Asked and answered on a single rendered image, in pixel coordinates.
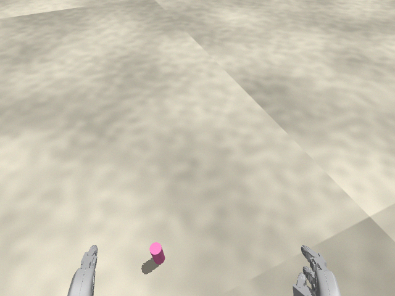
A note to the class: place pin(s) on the right robot hand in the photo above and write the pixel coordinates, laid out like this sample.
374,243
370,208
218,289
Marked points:
322,280

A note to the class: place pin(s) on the left robot hand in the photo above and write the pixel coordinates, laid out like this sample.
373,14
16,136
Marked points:
83,280

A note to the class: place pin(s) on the can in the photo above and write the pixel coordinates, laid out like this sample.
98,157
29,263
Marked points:
157,253

